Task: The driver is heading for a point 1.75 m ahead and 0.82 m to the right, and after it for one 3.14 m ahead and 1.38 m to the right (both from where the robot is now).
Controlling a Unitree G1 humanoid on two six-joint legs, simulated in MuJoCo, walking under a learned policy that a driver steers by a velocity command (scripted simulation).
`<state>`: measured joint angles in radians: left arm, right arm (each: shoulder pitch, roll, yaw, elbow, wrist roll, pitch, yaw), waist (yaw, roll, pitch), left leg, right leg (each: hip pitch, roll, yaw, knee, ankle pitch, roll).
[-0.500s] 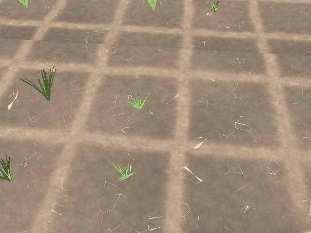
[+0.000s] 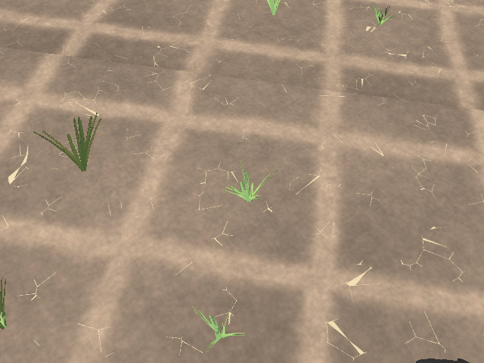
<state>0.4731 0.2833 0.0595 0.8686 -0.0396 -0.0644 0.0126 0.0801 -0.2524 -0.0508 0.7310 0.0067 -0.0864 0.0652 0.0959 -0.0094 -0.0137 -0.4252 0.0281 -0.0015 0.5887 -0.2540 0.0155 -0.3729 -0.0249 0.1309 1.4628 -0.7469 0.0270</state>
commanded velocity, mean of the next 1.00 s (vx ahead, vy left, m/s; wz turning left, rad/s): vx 0.50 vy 0.00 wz -0.52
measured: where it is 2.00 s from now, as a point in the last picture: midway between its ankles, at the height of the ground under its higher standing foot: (395, 239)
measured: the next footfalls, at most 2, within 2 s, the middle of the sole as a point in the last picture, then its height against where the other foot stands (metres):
right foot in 0.44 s outside the picture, level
left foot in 0.90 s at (272, 289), level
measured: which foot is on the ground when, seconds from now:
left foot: down 0.00-0.44, up 0.46-0.88, down 0.90-1.00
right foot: up 0.00-0.42, down 0.44-0.90, up 0.92-1.00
